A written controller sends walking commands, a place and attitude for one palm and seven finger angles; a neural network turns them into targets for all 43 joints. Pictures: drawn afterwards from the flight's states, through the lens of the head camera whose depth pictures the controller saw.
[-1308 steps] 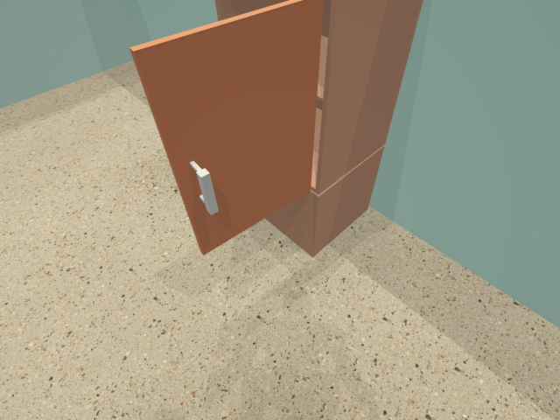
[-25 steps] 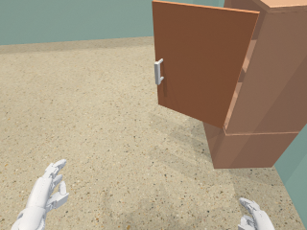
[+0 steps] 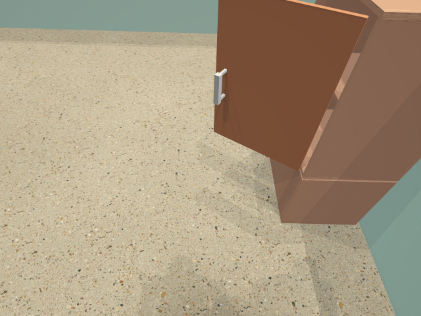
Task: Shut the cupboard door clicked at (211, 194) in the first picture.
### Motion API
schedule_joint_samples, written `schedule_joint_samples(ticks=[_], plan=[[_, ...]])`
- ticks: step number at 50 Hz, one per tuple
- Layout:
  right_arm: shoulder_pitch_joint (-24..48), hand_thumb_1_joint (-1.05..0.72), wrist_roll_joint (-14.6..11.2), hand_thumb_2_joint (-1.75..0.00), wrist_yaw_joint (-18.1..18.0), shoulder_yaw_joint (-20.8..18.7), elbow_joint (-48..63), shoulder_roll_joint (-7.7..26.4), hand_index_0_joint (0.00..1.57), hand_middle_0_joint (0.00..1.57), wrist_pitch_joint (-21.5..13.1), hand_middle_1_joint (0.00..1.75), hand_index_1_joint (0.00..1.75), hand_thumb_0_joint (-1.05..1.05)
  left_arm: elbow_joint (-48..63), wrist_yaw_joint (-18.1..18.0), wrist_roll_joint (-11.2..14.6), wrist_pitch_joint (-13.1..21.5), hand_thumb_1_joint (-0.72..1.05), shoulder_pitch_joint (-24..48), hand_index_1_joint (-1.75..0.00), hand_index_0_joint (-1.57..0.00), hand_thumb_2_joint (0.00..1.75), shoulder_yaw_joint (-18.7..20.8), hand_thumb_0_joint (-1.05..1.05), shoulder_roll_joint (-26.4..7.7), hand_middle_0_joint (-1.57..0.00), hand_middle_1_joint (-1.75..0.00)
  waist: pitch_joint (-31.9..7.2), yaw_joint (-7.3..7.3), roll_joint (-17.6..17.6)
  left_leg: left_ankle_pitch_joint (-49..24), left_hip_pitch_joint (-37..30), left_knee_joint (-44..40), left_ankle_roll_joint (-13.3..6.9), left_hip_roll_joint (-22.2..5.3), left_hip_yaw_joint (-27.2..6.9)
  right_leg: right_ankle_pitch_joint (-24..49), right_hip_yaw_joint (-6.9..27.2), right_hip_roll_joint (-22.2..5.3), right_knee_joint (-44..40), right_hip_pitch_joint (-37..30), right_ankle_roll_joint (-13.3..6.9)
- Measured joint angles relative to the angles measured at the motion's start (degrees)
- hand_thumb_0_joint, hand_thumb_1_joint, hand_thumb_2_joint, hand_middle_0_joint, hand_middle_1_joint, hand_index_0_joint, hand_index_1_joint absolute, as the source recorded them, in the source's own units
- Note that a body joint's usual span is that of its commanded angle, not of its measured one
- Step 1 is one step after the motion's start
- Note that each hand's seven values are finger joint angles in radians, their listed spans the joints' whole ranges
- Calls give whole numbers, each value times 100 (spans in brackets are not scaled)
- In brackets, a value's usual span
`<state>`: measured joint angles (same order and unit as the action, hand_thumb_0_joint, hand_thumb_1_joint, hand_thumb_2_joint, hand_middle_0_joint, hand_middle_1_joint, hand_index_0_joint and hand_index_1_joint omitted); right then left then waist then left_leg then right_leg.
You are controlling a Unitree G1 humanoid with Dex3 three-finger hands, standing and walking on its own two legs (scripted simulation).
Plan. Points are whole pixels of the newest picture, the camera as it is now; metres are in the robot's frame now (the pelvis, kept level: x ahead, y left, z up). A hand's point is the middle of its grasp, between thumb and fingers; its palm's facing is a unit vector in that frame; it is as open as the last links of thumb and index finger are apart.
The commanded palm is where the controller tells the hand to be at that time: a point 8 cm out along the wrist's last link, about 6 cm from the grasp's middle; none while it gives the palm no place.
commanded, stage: let the arm hang, fingers relaxed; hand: left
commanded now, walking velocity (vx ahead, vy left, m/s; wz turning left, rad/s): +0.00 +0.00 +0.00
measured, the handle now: (220, 86) +0.89 +0.02 -0.07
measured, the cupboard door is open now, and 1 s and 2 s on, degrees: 58 58 58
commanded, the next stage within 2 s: look to check the result in 0.46 s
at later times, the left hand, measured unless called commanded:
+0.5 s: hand out of the picture +0.05 +0.19 -0.17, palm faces -0.02 -0.97 -0.23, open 7.4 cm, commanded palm none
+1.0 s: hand out of the picture +0.08 +0.21 -0.16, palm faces -0.01 -0.96 -0.29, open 7.4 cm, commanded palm none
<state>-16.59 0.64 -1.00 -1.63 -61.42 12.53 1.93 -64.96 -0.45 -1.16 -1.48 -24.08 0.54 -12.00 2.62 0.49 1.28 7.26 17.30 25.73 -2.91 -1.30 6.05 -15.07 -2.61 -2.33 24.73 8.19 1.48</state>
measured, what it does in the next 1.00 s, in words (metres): stands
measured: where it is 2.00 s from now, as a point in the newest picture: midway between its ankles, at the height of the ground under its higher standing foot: outside the picture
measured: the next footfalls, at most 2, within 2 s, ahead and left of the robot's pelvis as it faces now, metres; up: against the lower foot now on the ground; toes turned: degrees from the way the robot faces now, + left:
right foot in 2.00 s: +0.12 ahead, -0.15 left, +0.00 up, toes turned +24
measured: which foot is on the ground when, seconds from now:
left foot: down 0.00-1.00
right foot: down 0.00-1.00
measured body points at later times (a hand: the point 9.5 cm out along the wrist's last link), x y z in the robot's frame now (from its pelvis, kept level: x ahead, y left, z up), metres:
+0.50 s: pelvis +0.01 -0.01 +0.00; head +0.02 -0.01 +0.45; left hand +0.05 +0.24 -0.15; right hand +0.02 -0.28 -0.14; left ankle +0.08 +0.09 -0.74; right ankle -0.02 -0.15 -0.74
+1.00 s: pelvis +0.04 -0.02 +0.01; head +0.06 -0.02 +0.46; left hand +0.08 +0.26 -0.14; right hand +0.11 -0.30 -0.14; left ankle +0.08 +0.09 -0.74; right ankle -0.02 -0.15 -0.74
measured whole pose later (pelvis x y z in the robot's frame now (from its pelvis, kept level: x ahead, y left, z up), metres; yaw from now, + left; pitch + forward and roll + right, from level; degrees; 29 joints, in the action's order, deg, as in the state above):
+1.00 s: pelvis +0.04 -0.02 +0.01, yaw +0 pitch -1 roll +0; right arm -6.9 0.6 -0.6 -1.0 -63.6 16.2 0.1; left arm -64.9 -0.3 -0.9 0.3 -10.7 0.6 -16.1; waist 2.5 0.1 0.3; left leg 8.1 11.4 20.6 -0.9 -1.4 6.0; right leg -15.3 -2.6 -1.8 18.2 1.8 1.0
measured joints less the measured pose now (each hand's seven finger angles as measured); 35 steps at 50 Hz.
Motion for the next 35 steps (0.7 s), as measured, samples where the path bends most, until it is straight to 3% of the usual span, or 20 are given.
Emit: schedule_joint_samples(ticks=[15, 24, 35], plan=[[264, -91, 21, -90, 39, -19, -171, 11, 20, 20, -94, 30, 30, 0, 178, -26, -13, 124, 91, 877, -29, -20, 90, 28, 0, -114, -20, -30, -245, -108, -52, -81, -239, -243, 37, 22, 81, 10, 85, -20, -52, -116, 24], [312, -91, 23, -90, 41, -43, -222, 158, 20, 20, -128, 30, 30, 0, 219, 34, -2, 147, 91, 1112, -30, -20, 90, 12, 0, -97, -20, -30, -114, -148, -130, -98, -250, -347, 71, 16, 52, 31, 60, -1, -187, -148, 12], [557, -91, -3, -90, 22, 3, -277, 286, 20, 20, -168, 30, 30, 0, 40, 25, 29, 139, 90, 1174, -30, -20, 90, 32, 0, -304, -20, -30, 35, -108, -134, -11, -412, -410, 131, -13, 24, 28, 35, 40, -427, -396, -14]])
